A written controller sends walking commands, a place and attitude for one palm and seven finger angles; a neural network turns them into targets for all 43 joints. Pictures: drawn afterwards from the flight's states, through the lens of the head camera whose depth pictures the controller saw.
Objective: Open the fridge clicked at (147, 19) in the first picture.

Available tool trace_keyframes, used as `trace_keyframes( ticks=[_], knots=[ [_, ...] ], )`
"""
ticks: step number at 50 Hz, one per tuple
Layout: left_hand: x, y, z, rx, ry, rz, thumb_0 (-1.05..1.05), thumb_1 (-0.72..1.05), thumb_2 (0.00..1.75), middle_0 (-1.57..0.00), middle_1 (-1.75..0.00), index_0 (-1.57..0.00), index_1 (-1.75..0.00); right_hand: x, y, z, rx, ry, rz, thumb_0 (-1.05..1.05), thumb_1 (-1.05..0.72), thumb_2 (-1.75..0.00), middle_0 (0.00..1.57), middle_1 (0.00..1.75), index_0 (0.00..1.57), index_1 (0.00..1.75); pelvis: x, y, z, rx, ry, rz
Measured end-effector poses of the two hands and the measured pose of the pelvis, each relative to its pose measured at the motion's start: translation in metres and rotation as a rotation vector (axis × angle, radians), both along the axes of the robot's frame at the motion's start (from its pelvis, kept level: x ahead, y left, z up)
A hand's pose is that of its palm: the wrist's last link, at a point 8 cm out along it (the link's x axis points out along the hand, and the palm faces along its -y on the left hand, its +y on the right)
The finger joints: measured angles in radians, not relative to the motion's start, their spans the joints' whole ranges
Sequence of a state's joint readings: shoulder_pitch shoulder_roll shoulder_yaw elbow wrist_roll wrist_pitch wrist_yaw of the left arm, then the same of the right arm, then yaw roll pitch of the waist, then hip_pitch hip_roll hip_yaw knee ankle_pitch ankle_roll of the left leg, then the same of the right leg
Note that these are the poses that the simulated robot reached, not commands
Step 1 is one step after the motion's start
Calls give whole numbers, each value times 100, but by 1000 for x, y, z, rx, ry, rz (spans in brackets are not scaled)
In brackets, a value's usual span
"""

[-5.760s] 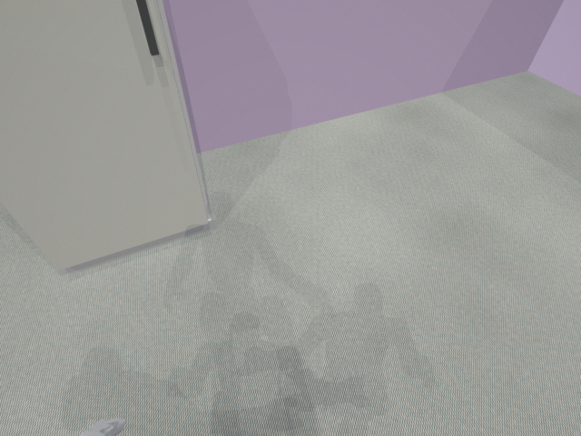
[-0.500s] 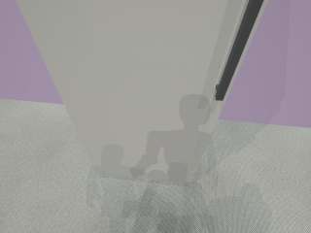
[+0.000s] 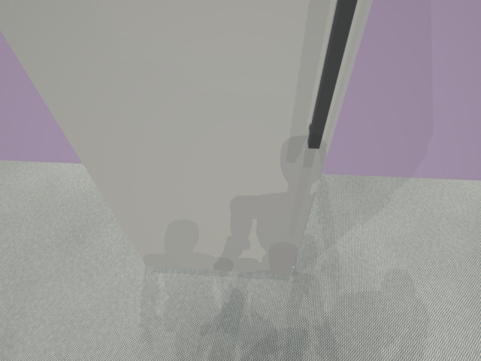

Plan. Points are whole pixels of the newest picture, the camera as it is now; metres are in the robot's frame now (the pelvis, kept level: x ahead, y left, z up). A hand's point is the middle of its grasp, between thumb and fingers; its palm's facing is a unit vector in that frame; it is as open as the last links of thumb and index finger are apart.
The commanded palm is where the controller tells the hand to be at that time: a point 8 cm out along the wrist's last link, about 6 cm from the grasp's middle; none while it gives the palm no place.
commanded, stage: come to a stop and stand still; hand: right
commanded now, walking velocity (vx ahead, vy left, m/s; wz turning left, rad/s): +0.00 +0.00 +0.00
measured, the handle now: (332, 48) +0.51 -0.13 +0.26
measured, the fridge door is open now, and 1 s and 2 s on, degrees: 0 0 0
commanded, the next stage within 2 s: look again from close up in 0.50 s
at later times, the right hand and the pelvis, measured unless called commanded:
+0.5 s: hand out of the picture +0.02 -0.19 -0.17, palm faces +0.01 +0.98 -0.20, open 7.3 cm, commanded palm none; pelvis +0.00 -0.02 +0.01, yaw +1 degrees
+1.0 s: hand out of the picture +0.00 -0.16 -0.17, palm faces +0.01 +0.98 -0.22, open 7.3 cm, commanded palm none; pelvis +0.00 +0.01 +0.00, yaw +0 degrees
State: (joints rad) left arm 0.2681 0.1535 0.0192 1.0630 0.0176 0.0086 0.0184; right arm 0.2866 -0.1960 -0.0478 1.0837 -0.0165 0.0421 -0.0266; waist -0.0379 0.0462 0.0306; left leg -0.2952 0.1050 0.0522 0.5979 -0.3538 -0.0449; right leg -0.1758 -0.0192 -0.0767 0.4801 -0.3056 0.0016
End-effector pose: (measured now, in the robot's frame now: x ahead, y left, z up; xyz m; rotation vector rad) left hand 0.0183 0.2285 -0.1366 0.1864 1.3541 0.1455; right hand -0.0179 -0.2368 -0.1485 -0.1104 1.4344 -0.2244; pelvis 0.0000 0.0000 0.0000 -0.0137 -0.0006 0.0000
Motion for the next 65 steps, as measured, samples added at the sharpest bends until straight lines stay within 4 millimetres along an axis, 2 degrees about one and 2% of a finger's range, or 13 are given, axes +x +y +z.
trace_keyframes(
  ticks=[9,17,25,34,50,58,65],
  knots=[
    [11,-13,-4,-5,-37,27,2,95,90,-20,-30,-20,-30,27,1,5,21,-53,58,1,-91,-90,20,29,20,30,4,-14,3,11,-20,11],
    [-6,-20,0,-11,-3,36,1,93,90,-20,-30,-20,-30,37,-5,6,17,-65,79,1,-93,-90,20,29,20,30,4,-17,6,12,-26,16],
    [-29,-30,-4,-40,47,45,1,91,90,-20,-30,-20,-30,30,-4,6,7,-55,93,1,-92,-90,20,29,20,30,0,-17,5,17,-22,11],
    [-32,-36,-19,-92,17,21,1,91,90,-20,-30,-20,-30,12,-4,13,-17,-32,90,0,-91,-90,20,29,20,30,-2,-16,-1,6,-23,5],
    [-28,-4,-17,-81,20,17,1,91,90,-20,-30,-20,-30,14,25,15,-12,-44,86,1,-92,-90,20,29,20,30,-3,11,2,-7,-25,7],
    [-27,13,-14,-60,32,10,1,91,90,-20,-30,-20,-30,15,35,14,-7,-55,77,1,-92,-90,20,29,20,30,-4,23,3,-4,-26,0],
    [-27,19,-12,-53,34,7,1,91,90,-20,-30,-20,-30,15,40,13,-4,-60,73,1,-92,-90,20,29,20,30,-6,29,3,0,-27,-4]
  ],
)
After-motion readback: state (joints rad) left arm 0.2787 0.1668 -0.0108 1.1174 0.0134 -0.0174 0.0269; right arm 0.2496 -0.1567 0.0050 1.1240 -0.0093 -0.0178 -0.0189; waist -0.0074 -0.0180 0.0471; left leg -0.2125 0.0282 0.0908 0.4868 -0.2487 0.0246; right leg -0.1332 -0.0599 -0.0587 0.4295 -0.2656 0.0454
